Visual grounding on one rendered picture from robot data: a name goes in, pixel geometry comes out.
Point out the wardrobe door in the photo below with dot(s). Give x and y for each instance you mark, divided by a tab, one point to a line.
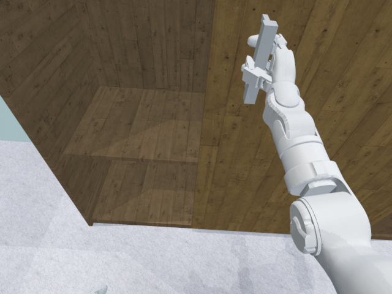
383	226
343	61

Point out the robot right forearm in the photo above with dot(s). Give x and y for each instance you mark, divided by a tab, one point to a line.
308	169

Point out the right robot upper arm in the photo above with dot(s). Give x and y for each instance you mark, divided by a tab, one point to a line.
333	228

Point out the handle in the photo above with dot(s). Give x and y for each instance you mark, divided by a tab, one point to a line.
262	52

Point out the robot right hand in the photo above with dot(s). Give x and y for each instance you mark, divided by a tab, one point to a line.
280	68

